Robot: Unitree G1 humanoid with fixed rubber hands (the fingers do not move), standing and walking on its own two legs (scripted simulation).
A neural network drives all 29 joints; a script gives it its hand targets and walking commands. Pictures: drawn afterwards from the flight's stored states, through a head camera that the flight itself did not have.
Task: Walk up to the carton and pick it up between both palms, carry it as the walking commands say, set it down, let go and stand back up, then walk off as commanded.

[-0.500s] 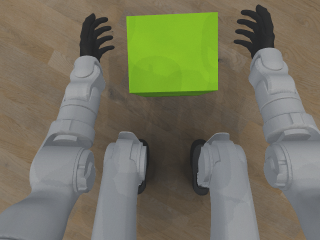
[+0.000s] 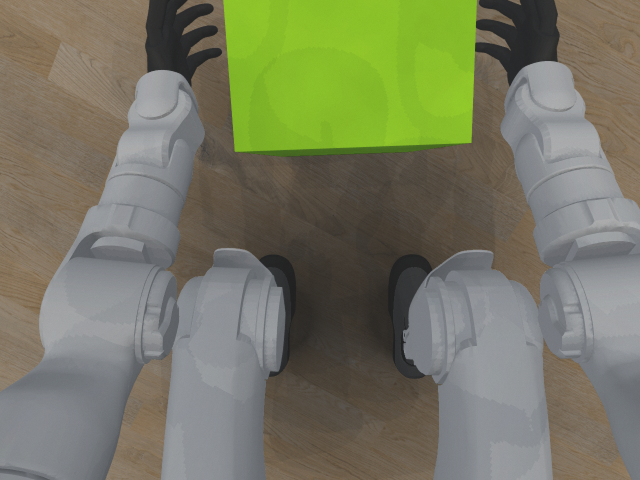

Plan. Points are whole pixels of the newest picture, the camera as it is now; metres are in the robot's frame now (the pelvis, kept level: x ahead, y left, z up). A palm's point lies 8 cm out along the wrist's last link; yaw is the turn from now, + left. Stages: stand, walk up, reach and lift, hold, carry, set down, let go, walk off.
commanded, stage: reach and lift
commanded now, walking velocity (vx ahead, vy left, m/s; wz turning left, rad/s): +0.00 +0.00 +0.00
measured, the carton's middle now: (345, 79) +0.50 +0.00 -0.23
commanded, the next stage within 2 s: none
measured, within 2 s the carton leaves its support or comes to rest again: leaves its support in 1.24 s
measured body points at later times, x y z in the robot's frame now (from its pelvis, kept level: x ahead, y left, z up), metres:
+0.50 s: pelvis +0.00 +0.00 +0.01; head +0.36 -0.01 +0.27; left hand +0.52 +0.15 -0.18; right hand +0.52 -0.16 -0.18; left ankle +0.12 +0.12 -0.34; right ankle +0.12 -0.12 -0.34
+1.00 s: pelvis +0.00 +0.00 +0.00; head +0.35 -0.01 +0.27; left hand +0.52 +0.14 -0.18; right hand +0.53 -0.15 -0.18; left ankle +0.12 +0.12 -0.34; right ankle +0.12 -0.12 -0.34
